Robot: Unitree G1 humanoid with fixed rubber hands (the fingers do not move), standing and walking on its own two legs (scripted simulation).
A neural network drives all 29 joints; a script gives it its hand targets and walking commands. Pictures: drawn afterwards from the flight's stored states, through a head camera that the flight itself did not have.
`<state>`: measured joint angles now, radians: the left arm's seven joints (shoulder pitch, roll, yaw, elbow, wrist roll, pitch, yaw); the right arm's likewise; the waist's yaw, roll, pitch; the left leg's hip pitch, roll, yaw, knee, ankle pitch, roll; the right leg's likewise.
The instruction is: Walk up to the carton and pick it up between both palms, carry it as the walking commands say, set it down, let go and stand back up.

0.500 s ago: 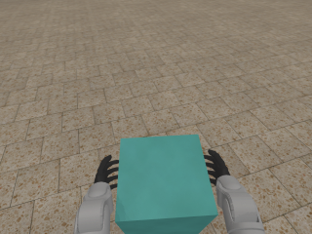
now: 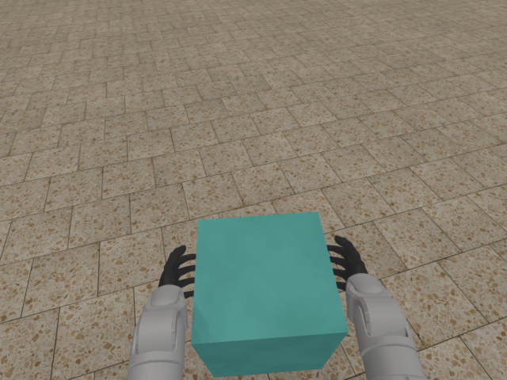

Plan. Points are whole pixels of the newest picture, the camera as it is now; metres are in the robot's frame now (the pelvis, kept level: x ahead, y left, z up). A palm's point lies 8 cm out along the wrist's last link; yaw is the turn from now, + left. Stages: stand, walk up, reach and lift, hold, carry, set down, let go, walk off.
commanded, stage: set down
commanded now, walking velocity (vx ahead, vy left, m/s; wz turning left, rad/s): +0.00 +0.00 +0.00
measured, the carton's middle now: (263, 299) +0.29 +0.02 -0.07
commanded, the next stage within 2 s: none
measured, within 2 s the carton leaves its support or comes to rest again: neither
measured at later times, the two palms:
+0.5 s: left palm (188, 291) +0.30 +0.16 -0.05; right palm (347, 275) +0.33 -0.14 -0.05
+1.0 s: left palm (194, 294) +0.34 +0.16 -0.14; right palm (333, 285) +0.36 -0.13 -0.14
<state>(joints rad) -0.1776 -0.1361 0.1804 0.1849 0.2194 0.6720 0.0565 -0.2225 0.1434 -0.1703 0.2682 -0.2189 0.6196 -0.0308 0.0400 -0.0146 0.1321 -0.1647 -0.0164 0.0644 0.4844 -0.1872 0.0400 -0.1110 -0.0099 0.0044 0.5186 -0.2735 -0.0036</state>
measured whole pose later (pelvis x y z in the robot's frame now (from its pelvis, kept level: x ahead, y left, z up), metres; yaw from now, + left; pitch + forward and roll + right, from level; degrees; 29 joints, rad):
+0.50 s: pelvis -0.01 -0.03 -0.02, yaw +1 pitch +9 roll +0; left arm -0.41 -0.17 0.44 0.44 0.39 0.37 -0.05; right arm -0.45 0.22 -0.39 0.52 -0.33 0.33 -0.02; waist 0.05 -0.04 0.04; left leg -0.63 0.02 0.02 0.68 -0.21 0.01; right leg -0.58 0.02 -0.04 0.73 -0.31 -0.04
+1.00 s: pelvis -0.03 -0.01 -0.09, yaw +0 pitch +27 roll -1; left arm -0.57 -0.17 0.45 0.45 0.33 0.34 -0.02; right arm -0.59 0.19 -0.46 0.49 -0.30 0.29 0.00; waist 0.03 -0.04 -0.10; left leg -1.22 0.02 0.03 1.05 -0.30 0.03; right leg -1.15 0.01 -0.03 1.08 -0.41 -0.02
